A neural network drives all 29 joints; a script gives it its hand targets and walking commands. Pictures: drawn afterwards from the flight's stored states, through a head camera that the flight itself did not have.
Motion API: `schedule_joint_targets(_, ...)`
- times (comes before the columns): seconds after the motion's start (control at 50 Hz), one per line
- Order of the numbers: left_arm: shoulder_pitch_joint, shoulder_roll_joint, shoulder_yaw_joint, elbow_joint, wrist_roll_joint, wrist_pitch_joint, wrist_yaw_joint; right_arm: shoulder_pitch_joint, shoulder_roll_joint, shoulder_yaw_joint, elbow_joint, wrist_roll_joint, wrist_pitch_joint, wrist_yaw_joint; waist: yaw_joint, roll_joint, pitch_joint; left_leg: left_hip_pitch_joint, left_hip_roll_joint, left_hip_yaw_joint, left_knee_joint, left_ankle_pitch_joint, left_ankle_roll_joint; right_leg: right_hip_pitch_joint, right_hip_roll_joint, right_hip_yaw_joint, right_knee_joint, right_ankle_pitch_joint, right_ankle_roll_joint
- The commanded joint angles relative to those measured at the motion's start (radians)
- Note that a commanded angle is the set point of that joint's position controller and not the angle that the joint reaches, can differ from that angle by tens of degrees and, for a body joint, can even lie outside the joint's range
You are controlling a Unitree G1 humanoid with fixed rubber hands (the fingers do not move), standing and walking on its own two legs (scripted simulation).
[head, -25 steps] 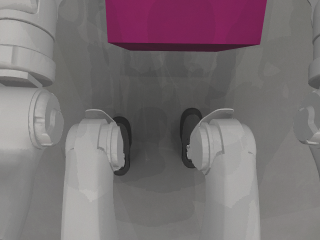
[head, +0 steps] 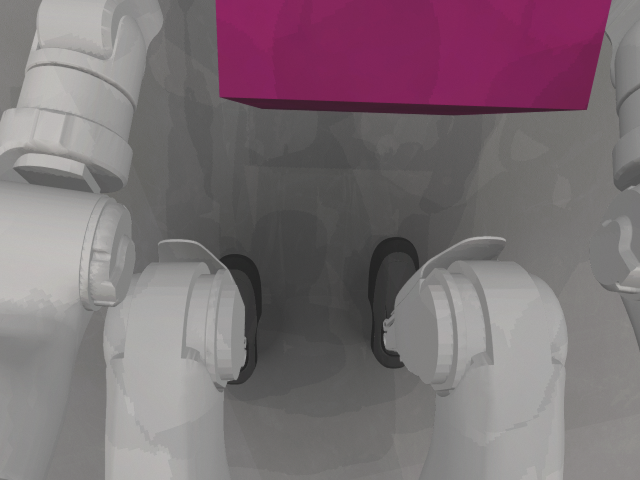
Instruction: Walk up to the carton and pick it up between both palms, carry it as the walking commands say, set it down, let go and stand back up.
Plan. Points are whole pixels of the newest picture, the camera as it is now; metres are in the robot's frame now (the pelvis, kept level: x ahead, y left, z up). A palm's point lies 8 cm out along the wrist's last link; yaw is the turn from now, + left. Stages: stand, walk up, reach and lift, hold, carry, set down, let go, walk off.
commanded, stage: reach and lift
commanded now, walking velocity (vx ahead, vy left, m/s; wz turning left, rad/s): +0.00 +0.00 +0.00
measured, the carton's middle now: out of the picture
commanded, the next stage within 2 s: none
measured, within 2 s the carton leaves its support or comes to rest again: leaves its support in 1.50 s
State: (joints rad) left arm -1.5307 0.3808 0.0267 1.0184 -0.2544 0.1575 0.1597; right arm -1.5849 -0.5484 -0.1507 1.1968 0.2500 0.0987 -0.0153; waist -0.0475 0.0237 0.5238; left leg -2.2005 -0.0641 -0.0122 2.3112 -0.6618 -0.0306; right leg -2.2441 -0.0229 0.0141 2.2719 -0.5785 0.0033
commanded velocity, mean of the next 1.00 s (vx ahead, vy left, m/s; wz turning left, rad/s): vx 0.00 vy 0.00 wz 0.00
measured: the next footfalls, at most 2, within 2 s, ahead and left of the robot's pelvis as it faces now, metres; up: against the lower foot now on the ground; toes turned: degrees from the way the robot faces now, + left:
none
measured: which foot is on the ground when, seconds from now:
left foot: down 0.00-1.00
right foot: down 0.00-1.00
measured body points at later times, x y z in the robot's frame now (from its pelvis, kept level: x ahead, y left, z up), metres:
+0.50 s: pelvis -0.01 -0.01 +0.01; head +0.37 -0.03 +0.24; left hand +0.59 +0.11 -0.16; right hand +0.56 -0.26 -0.16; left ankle +0.10 +0.12 -0.32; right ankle +0.12 -0.12 -0.32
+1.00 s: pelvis -0.01 -0.01 +0.01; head +0.37 -0.04 +0.24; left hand +0.59 +0.10 -0.16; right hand +0.56 -0.25 -0.16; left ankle +0.10 +0.12 -0.32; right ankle +0.12 -0.12 -0.32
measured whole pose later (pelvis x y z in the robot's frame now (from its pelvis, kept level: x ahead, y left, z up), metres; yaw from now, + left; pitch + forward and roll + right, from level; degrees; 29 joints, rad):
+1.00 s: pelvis -0.01 -0.01 +0.01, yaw +0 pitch +31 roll +1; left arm -1.63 0.32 0.10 1.15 -0.21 0.13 0.17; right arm -1.66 -0.49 0.01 1.24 0.27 0.12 -0.04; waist -0.06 0.05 0.52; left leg -2.17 -0.06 -0.02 2.26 -0.63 -0.04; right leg -2.23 -0.02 0.01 2.22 -0.55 -0.01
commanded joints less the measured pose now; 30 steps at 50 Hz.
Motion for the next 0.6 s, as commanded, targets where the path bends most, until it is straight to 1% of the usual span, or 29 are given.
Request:
schedule_joint_targets(0.0,-0.311,0.109,0.015,-0.141,-0.006,-0.035,-0.004,-0.265,-0.205,-0.004,-0.101,-0.005,-0.031,0.002,-0.086,0.001,-1.525,0.636,0.015,0.043,-0.202,0.463,-0.017,0.715,0.004,-0.041,-0.146,0.480,-0.016)
schedule_joint_targets(0.02,-0.320,0.116,0.020,-0.163,0.000,-0.039,-0.003,-0.257,-0.204,-0.009,-0.098,-0.006,-0.033,0.000,-0.084,0.005,-1.540,0.630,0.014,0.049,-0.198,0.462,-0.018,0.735,0.002,-0.039,-0.146,0.492,-0.016)
schedule_joint_targets(0.04,-0.310,0.126,0.025,-0.155,-0.001,-0.039,-0.003,-0.258,-0.200,-0.015,-0.101,-0.009,-0.033,-0.003,-0.080,-0.010,-1.550,0.634,0.010,0.049,-0.201,0.465,-0.015,0.742,0.004,-0.039,-0.144,0.496,-0.013)
schedule_joint_targets(0.06,-0.302,0.107,0.017,-0.157,-0.001,-0.037,-0.005,-0.262,-0.201,-0.014,-0.119,0.000,-0.037,-0.004,-0.080,0.010,-1.556,0.635,0.013,0.051,-0.197,0.467,-0.015,0.737,0.008,-0.036,-0.149,0.499,-0.016)
schedule_joint_targets(0.08,-0.292,0.115,0.025,-0.150,0.001,-0.038,-0.004,-0.270,-0.190,0.000,-0.132,0.005,-0.035,-0.004,-0.068,-0.010,-1.562,0.626,0.011,0.051,-0.204,0.470,-0.008,0.766,0.011,-0.034,-0.148,0.516,-0.015)
schedule_joint_targets(0.1,-0.282,0.097,0.018,-0.122,-0.005,-0.034,-0.007,-0.282,-0.195,0.002,-0.145,0.008,-0.038,-0.005,-0.065,-0.014,-1.541,0.596,0.012,0.052,-0.206,0.455,-0.010,0.757,0.010,-0.033,-0.151,0.506,-0.013)
schedule_joint_targets(0.12,-0.272,0.110,0.030,-0.103,0.006,-0.033,-0.007,-0.283,-0.189,0.006,-0.133,0.010,-0.034,-0.006,-0.049,-0.014,-1.534,0.591,0.013,0.055,-0.204,0.453,-0.010,0.766,0.011,-0.027,-0.150,0.504,-0.013)
schedule_joint_targets(0.14,-0.294,0.131,0.042,-0.136,0.009,-0.038,-0.004,-0.292,-0.183,0.000,-0.159,0.003,-0.034,-0.011,-0.045,-0.026,-1.562,0.612,0.011,0.051,-0.210,0.461,-0.006,0.772,0.013,-0.034,-0.146,0.509,-0.007)
schedule_joint_targets(0.16,-0.303,0.138,0.052,-0.148,0.013,-0.039,0.000,-0.316,-0.190,0.014,-0.182,0.012,-0.035,-0.011,-0.032,-0.034,-1.571,0.605,0.012,0.058,-0.204,0.462,-0.004,0.774,0.012,-0.024,-0.151,0.510,-0.006)
schedule_joint_targets(0.18,-0.309,0.131,0.049,-0.140,0.009,-0.041,-0.001,-0.302,-0.178,0.022,-0.160,0.015,-0.031,-0.014,-0.038,-0.038,-1.576,0.592,0.008,0.060,-0.203,0.453,-0.005,0.800,0.012,-0.021,-0.151,0.521,-0.004)
schedule_joint_targets(0.2,-0.325,0.132,0.044,-0.153,0.005,-0.043,-0.001,-0.321,-0.167,0.021,-0.183,0.019,-0.032,-0.016,-0.033,-0.037,-1.575,0.598,0.009,0.055,-0.211,0.456,-0.001,0.788,0.017,-0.028,-0.150,0.514,-0.003)
schedule_joint_targets(0.22,-0.310,0.122,0.041,-0.130,-0.001,-0.041,-0.003,-0.311,-0.166,0.032,-0.171,0.019,-0.029,-0.016,-0.038,-0.044,-1.545,0.583,0.011,0.058,-0.214,0.431,0.000,0.791,0.016,-0.023,-0.162,0.496,-0.004)
schedule_joint_targets(0.24,-0.337,0.129,0.045,-0.128,0.002,-0.042,-0.004,-0.323,-0.163,0.033,-0.161,0.018,-0.026,-0.020,-0.038,-0.046,-1.517,0.557,0.010,0.063,-0.217,0.407,-0.001,0.783,0.015,-0.023,-0.169,0.477,-0.005)
schedule_joint_targets(0.26,-0.332,0.125,0.042,-0.099,0.003,-0.040,-0.007,-0.312,-0.159,0.025,-0.133,0.008,-0.024,-0.022,-0.044,-0.034,-1.489,0.554,0.011,0.058,-0.222,0.390,-0.003,0.759,0.015,-0.026,-0.168,0.451,-0.002)
schedule_joint_targets(0.28,-0.359,0.119,0.043,-0.116,-0.003,-0.042,-0.007,-0.337,-0.163,0.024,-0.145,0.008,-0.025,-0.027,-0.045,-0.033,-1.499,0.557,0.009,0.055,-0.222,0.392,-0.004,0.768,0.016,-0.020,-0.172,0.449,-0.007)
schedule_joint_targets(0.3,-0.359,0.099,0.015,-0.114,-0.019,-0.043,-0.009,-0.342,-0.146,0.033,-0.158,0.017,-0.028,-0.029,-0.060,-0.032,-1.499,0.560,0.009,0.055,-0.230,0.390,-0.004,0.777,0.020,-0.026,-0.180,0.459,-0.006)
schedule_joint_targets(0.34,-0.355,0.117,0.045,-0.065,0.007,-0.045,-0.009,-0.342,-0.134,0.043,-0.122,0.011,-0.023,-0.032,-0.033,-0.034,-1.474,0.536,0.009,0.067,-0.222,0.376,-0.005,0.771,0.019,-0.017,-0.186,0.445,-0.001)
schedule_joint_targets(0.36,-0.359,0.097,0.028,-0.059,-0.008,-0.045,-0.011,-0.334,-0.113,0.058,-0.106,0.010,-0.023,-0.031,-0.052,-0.045,-1.452,0.522,0.008,0.066,-0.232,0.362,-0.005,0.776,0.021,-0.022,-0.194,0.438,0.000)
schedule_joint_targets(0.38,-0.380,0.086,0.024,-0.074,-0.008,-0.049,-0.012,-0.348,-0.102,0.059,-0.114,0.010,-0.025,-0.033,-0.049,-0.031,-1.455,0.526,0.006,0.064,-0.235,0.360,-0.005,0.774,0.022,-0.018,-0.196,0.432,-0.003)
schedule_joint_targets(0.4,-0.381,0.086,0.020,-0.056,0.000,-0.051,-0.015,-0.342,-0.091,0.064,-0.092,0.013,-0.024,-0.032,-0.038,-0.027,-1.439,0.525,0.007,0.065,-0.236,0.350,-0.006,0.766,0.023,-0.018,-0.200,0.422,-0.001)
schedule_joint_targets(0.42,-0.385,0.079,0.020,-0.043,0.005,-0.052,-0.013,-0.362,-0.087,0.064,-0.101,0.020,-0.027,-0.034,-0.027,-0.009,-1.440,0.531,0.007,0.063,-0.240,0.364,-0.007,0.753,0.028,-0.018,-0.198,0.426,-0.001)
schedule_joint_targets(0.44,-0.387,0.068,0.023,-0.042,0.010,-0.053,-0.011,-0.375,-0.079,0.075,-0.110,0.022,-0.030,-0.036,-0.021,-0.016,-1.459,0.534,0.004,0.065,-0.235,0.374,-0.007,0.773,0.029,-0.013,-0.202,0.440,0.000)
schedule_joint_targets(0.46,-0.380,0.072,0.025,-0.042,0.006,-0.055,-0.008,-0.387,-0.088,0.066,-0.123,0.012,-0.034,-0.039,-0.028,-0.033,-1.459,0.525,0.002,0.057,-0.243,0.380,-0.005,0.770,0.032,-0.019,-0.196,0.448,0.001)
schedule_joint_targets(0.5,-0.405,0.057,0.017,-0.043,0.005,-0.061,-0.007,-0.407,-0.059,0.094,-0.123,0.019,-0.033,-0.042,-0.028,-0.048,-1.484,0.525,0.000,0.066,-0.233,0.382,-0.002,0.811,0.030,-0.013,-0.200,0.466,0.003)
schedule_joint_targets(0.52,-0.403,0.047,0.006,-0.025,0.003,-0.062,-0.007,-0.389,-0.027,0.104,-0.089,0.028,-0.031,-0.041,-0.028,-0.047,-1.466,0.525,-0.004,0.064,-0.241,0.371,0.000,0.804,0.035,-0.018,-0.201,0.455,0.005)
schedule_joint_targets(0.54,-0.401,0.040,0.020,-0.024,0.019,-0.064,-0.003,-0.406,-0.031,0.111,-0.109,0.034,-0.033,-0.041,-0.007,-0.036,-1.469,0.537,-0.005,0.066,-0.241,0.377,-0.001,0.807,0.038,-0.012,-0.207,0.454,0.005)
schedule_joint_targets(0.56,-0.411,0.050,0.025,-0.028,0.025,-0.067,0.001,-0.413,-0.021,0.114,-0.107,0.040,-0.034,-0.043,-0.002,-0.040,-1.484,0.542,-0.007,0.070,-0.235,0.380,0.000,0.812,0.040,-0.011,-0.207,0.458,0.005)
schedule_joint_targets(0.58,-0.422,0.035,0.017,-0.049,0.022,-0.070,0.001,-0.437,-0.018,0.117,-0.133,0.043,-0.039,-0.044,-0.005,-0.046,-1.494,0.550,-0.007,0.061,-0.244,0.405,0.002,0.812,0.044,-0.014,-0.201,0.483,0.005)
